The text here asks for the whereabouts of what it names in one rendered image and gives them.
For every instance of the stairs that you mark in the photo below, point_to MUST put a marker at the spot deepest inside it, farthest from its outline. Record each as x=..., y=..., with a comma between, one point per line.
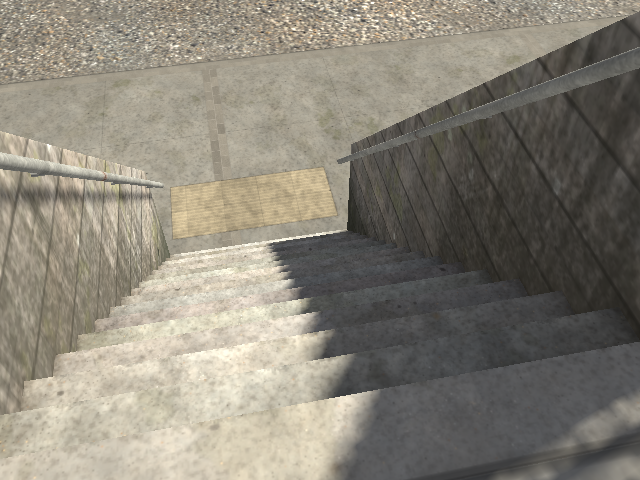
x=246, y=328

